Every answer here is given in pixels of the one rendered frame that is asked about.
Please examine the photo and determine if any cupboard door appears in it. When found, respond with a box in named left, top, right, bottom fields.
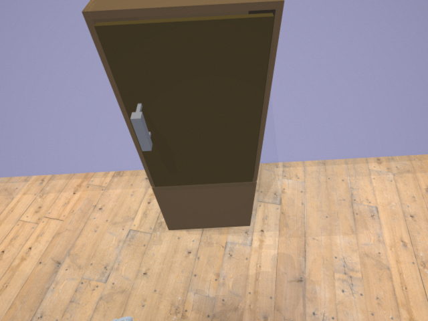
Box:
left=94, top=13, right=274, bottom=187

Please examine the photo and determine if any handle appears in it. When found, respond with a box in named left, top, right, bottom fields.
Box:
left=130, top=103, right=152, bottom=151

